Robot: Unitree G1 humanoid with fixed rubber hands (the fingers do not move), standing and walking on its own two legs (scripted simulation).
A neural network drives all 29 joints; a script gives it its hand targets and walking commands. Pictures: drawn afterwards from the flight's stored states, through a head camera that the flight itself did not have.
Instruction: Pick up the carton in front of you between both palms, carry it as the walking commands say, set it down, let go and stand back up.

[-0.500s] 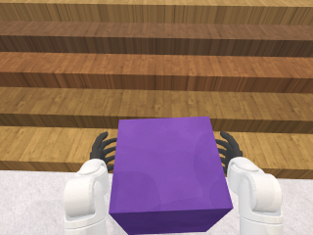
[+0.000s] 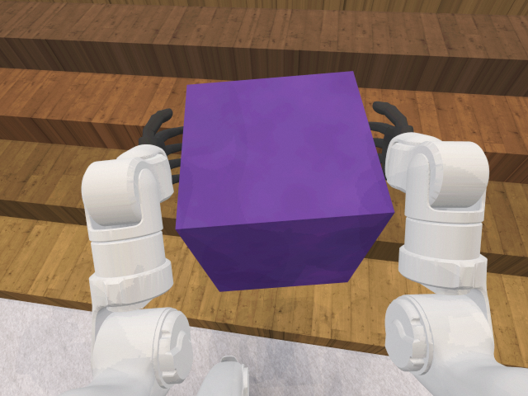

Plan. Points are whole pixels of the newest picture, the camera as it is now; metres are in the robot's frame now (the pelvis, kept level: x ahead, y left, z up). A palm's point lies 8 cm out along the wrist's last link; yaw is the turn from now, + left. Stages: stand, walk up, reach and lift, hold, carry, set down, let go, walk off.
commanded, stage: carry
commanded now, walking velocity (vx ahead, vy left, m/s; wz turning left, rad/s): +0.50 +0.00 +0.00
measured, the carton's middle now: (277, 196) +0.39 +0.02 +0.07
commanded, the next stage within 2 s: none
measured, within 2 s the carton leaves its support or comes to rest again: neither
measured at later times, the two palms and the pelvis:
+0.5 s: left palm (213, 12) +0.75 +0.14 +0.16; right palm (379, 15) +0.72 -0.16 +0.16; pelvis +0.34 +0.01 +0.01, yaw +0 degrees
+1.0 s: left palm out of the picture +1.09 +0.15 +0.40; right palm out of the picture +1.07 -0.15 +0.38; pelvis +0.68 +0.01 +0.19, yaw +1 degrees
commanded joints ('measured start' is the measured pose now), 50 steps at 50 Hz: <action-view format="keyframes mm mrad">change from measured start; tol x64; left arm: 1 -793 -1023 -630 -46 -478 5 -249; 50 -795 -990 -393 262 -338 43 -266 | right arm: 1 -761 970 587 -27 381 -61 160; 50 -891 1057 551 103 448 -40 202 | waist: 1 18 -113 -548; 50 -136 52 -772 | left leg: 1 -11 -28 53 -203 103 -3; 9 1263 330 -443 -464 1091 282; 21 1111 192 -210 -684 429 164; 26 747 152 89 -327 1840 114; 29 36 -241 -247 875 -17 -32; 40 -632 -40 48 768 -318 92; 50 784 182 -696 -551 287 334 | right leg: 1 472 -211 189 -41 579 -119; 19 -1095 -27 180 1588 -376 -31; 26 74 127 -81 504 9 -68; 28 702 -256 762 76 738 -313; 43 158 -164 194 -263 1018 -127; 46 99 -161 99 263 1512 -69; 48 -263 173 313 1254 34 77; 50 -393 87 367 1447 44 29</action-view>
